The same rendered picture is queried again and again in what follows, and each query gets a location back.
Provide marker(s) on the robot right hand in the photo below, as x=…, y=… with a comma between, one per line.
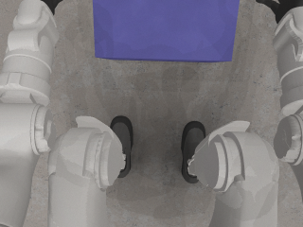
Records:
x=281, y=8

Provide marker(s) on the left robot upper arm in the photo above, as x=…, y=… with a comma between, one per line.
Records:
x=27, y=130

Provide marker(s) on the carton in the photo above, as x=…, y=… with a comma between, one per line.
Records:
x=165, y=30

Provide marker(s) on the right robot upper arm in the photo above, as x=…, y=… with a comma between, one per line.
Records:
x=288, y=144

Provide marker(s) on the robot left hand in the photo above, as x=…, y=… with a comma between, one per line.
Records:
x=52, y=4

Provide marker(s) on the robot left forearm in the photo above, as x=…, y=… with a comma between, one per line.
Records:
x=29, y=57

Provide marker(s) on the robot right forearm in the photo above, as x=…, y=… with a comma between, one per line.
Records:
x=288, y=44

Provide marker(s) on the robot right shin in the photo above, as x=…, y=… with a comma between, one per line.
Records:
x=196, y=163

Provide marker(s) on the robot left thigh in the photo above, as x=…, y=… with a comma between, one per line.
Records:
x=86, y=166

